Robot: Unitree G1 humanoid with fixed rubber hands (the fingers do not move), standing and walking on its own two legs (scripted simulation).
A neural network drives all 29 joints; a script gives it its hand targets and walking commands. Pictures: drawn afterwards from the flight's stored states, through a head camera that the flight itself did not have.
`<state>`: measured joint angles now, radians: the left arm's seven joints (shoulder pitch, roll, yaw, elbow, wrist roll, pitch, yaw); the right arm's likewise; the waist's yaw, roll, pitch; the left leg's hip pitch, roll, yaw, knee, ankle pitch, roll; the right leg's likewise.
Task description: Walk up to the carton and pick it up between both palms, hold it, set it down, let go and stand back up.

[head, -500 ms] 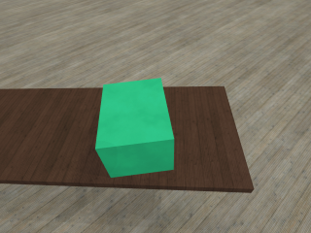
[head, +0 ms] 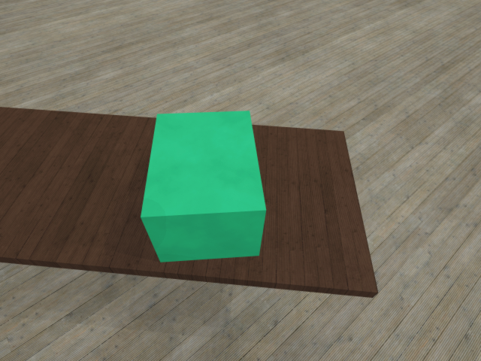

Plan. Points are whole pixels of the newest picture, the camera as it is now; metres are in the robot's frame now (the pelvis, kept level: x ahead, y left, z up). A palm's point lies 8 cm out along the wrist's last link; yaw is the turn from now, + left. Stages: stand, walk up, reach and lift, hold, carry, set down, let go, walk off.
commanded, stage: stand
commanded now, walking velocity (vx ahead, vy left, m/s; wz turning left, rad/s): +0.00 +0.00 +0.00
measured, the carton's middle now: (206, 183) +0.50 +0.07 -0.06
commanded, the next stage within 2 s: reach and lift in 0.16 s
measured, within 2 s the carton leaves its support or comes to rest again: neither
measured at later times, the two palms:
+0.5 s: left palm (114, 350) +0.16 +0.22 -0.10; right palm (356, 346) +0.16 -0.20 -0.11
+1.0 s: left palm out of the picture +0.10 +0.22 -0.10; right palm out of the picture +0.09 -0.20 -0.10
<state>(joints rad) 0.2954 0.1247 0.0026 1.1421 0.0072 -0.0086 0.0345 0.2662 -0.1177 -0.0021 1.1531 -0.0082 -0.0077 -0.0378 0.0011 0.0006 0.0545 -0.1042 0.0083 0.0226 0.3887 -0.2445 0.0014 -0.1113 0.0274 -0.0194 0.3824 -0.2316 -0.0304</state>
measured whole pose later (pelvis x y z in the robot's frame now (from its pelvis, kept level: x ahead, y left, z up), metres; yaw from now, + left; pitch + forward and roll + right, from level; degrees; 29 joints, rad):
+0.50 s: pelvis -0.04 +0.00 -0.03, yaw +1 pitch -1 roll -1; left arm -0.02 0.17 0.11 0.29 0.10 0.84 -0.12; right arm -0.07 -0.22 0.14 0.63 0.30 0.39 -0.05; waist -0.04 -0.02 0.09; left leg -0.36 0.06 0.03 0.73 -0.35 -0.01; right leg -0.33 0.04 -0.06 0.67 -0.32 -0.04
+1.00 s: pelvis -0.06 -0.01 -0.01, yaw +0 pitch -1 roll +1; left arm 0.16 0.24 0.05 0.36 -0.08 0.44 -0.05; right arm 0.24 -0.09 0.06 0.42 0.10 0.16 -0.07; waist 0.01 -0.03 0.11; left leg -0.29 0.04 0.06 0.53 -0.22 -0.02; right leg -0.30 0.03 -0.04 0.55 -0.23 -0.05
